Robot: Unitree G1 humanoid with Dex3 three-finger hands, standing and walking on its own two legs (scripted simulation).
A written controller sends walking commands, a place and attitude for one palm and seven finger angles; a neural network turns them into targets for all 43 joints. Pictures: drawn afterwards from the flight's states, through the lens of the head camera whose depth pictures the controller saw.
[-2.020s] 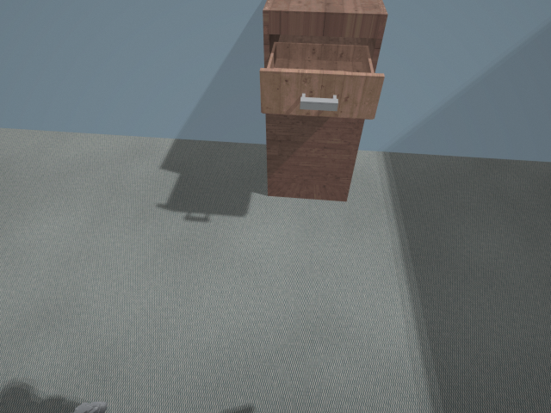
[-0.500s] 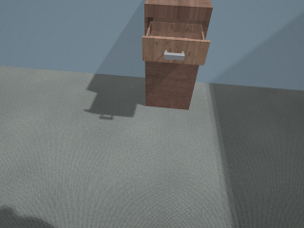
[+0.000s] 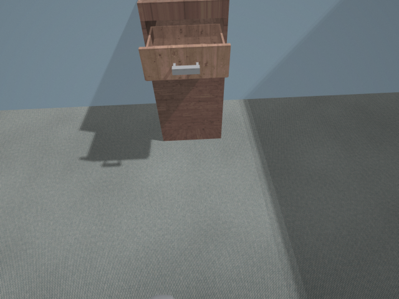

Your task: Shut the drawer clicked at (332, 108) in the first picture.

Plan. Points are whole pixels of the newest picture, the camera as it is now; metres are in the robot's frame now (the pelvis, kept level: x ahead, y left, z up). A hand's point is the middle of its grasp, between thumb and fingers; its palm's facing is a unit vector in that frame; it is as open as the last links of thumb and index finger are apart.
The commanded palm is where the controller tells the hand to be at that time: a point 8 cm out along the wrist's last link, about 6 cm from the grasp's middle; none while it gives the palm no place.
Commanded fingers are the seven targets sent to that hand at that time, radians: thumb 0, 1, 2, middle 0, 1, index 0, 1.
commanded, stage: walk to a spot facing it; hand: left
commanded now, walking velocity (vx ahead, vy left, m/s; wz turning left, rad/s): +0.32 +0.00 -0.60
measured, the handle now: (185, 67) +0.95 +0.16 -0.02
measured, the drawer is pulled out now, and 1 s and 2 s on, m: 0.28 0.28 0.28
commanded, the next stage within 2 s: turn to face it in 1.90 s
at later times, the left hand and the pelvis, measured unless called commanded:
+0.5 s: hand (105, 267) +0.21 +0.28 -0.18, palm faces -0.20 -0.96 -0.22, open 7.4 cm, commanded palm none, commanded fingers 0.00 0.90 0.90 -0.20 -0.30 -0.20 -0.30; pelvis +0.17 +0.06 +0.00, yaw -20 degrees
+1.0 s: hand (218, 163) +0.56 +0.01 -0.15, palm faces -0.65 -0.74 -0.18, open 7.4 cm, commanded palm none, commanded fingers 0.00 0.90 0.90 -0.20 -0.30 -0.20 -0.30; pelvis +0.32 -0.03 -0.01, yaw -37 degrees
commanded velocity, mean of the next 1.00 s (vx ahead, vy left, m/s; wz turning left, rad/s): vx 0.28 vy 0.00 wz -0.59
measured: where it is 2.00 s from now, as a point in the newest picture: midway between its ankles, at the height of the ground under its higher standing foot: (227, 260)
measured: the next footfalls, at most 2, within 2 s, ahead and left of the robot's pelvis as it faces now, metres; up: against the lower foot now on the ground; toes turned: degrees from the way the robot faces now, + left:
left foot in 0.38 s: +0.27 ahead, +0.15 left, +0.00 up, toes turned -11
right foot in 0.90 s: +0.36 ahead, -0.17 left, +0.00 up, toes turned -41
